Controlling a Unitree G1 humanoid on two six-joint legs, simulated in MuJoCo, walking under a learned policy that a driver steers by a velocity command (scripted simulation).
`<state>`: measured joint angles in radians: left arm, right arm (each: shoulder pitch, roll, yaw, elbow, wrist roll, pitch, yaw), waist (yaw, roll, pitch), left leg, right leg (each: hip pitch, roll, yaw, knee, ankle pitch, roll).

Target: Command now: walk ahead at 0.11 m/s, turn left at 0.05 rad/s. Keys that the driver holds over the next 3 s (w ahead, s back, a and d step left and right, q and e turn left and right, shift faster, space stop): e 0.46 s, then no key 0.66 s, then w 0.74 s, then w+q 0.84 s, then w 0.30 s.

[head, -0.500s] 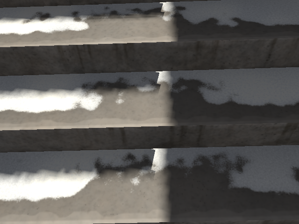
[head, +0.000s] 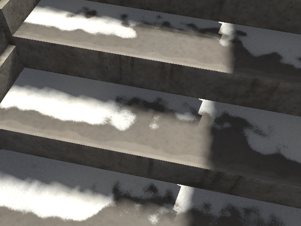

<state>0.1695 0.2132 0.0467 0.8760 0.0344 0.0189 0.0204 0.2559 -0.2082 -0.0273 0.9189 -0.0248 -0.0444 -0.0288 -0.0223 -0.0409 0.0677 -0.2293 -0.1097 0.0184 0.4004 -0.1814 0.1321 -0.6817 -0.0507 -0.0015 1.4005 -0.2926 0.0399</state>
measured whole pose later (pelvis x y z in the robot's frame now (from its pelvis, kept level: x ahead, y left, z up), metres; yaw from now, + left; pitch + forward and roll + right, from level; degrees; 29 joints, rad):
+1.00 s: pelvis -0.01 +0.05 -0.01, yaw -18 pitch +0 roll +0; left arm 0.23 0.22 0.07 0.90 -0.01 0.04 0.05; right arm 0.21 -0.13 -0.01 0.85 -0.01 -0.02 -0.03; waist 0.01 -0.05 0.02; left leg -0.25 -0.04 0.03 0.52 -0.27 0.05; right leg -0.18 -0.05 0.07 0.54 -0.33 0.11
